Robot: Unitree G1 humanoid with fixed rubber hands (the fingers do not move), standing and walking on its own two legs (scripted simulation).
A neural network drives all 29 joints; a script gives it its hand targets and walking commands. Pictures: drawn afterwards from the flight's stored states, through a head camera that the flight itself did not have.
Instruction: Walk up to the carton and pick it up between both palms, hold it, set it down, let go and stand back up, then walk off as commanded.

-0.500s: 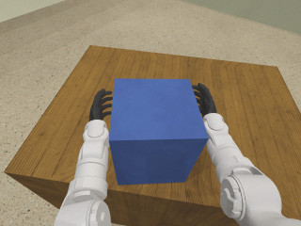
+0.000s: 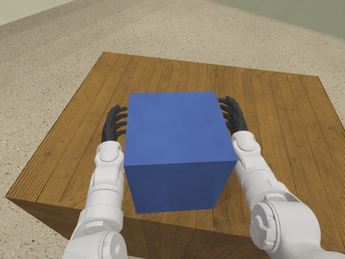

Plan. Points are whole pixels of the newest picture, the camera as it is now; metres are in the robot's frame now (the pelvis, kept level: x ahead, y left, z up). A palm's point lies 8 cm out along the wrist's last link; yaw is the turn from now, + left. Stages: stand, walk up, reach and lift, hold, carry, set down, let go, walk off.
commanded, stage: set down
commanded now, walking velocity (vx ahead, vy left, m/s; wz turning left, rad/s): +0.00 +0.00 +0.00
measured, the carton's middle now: (174, 155) +0.38 +0.05 +0.01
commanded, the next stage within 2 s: none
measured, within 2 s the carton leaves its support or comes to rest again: neither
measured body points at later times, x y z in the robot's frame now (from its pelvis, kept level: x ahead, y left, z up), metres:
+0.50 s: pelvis +0.00 +0.00 +0.00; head +0.03 +0.01 +0.45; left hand +0.37 +0.21 +0.07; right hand +0.44 -0.09 +0.08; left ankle +0.00 +0.17 -0.75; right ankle -0.03 -0.08 -0.75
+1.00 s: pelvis +0.00 +0.00 +0.00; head +0.05 +0.01 +0.45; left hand +0.37 +0.21 +0.04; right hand +0.45 -0.09 +0.07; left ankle +0.00 +0.17 -0.75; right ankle -0.03 -0.08 -0.75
